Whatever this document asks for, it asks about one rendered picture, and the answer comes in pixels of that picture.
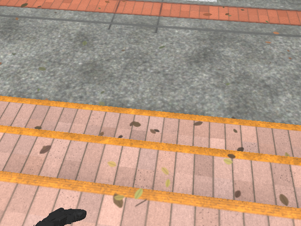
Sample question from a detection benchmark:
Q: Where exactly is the left robot hand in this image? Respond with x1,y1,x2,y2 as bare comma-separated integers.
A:
34,207,87,226

